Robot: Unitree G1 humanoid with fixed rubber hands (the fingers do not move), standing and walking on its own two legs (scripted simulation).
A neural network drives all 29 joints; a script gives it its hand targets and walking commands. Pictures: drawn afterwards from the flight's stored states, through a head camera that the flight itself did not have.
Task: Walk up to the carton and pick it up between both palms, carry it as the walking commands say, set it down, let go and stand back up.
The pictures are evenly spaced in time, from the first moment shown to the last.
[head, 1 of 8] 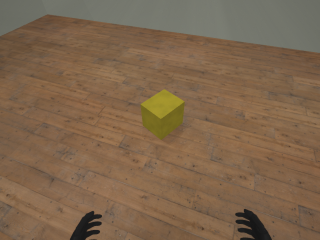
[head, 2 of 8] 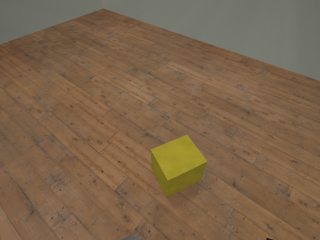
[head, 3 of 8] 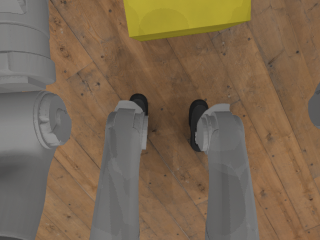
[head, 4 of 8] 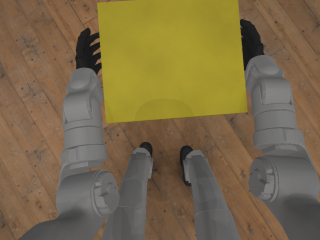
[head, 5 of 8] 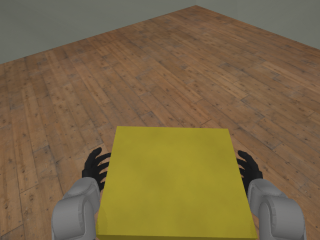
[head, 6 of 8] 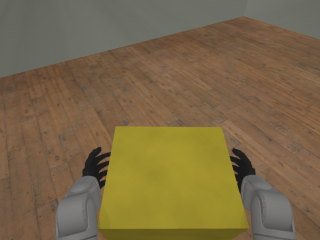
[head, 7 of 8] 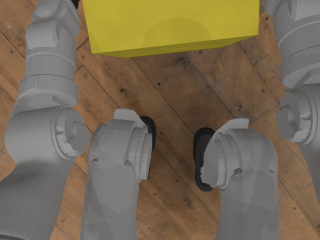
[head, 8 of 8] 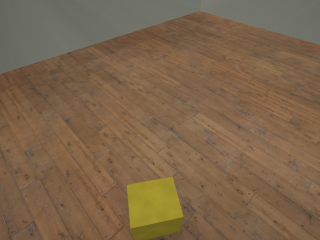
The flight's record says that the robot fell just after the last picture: no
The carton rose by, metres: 0.67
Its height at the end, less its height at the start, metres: +0.00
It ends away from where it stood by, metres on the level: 1.88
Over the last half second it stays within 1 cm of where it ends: yes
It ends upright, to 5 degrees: yes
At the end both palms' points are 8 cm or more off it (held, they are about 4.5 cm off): yes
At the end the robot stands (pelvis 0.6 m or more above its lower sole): yes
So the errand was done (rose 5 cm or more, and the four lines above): yes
